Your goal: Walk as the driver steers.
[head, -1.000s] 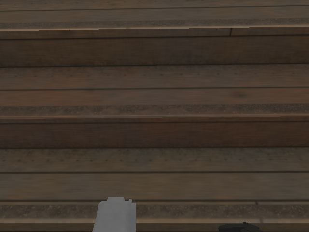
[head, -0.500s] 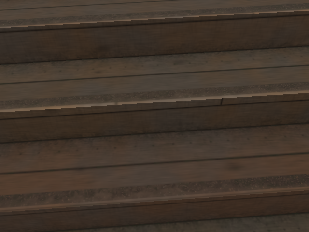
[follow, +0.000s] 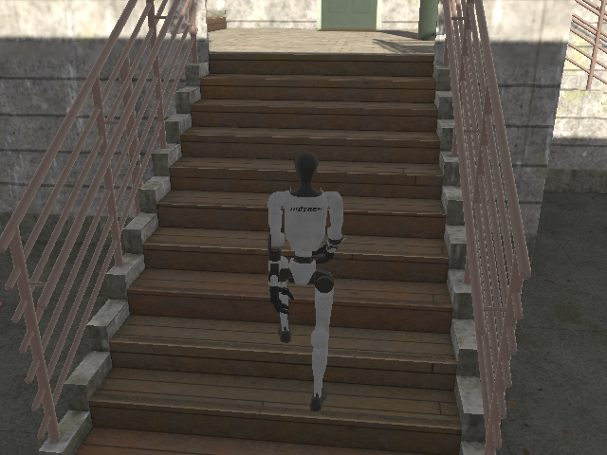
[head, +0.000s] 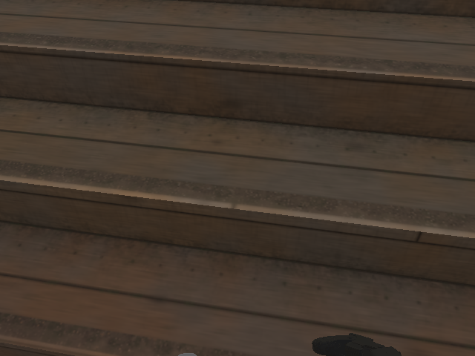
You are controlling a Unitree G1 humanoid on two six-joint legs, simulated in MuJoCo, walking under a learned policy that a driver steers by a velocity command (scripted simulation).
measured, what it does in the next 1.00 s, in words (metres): climbs, turning left: left foot 0.17 m higher, then right foot 0.17 m higher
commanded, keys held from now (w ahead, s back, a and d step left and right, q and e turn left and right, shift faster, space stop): w+q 0.14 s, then q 0.16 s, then no key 0.70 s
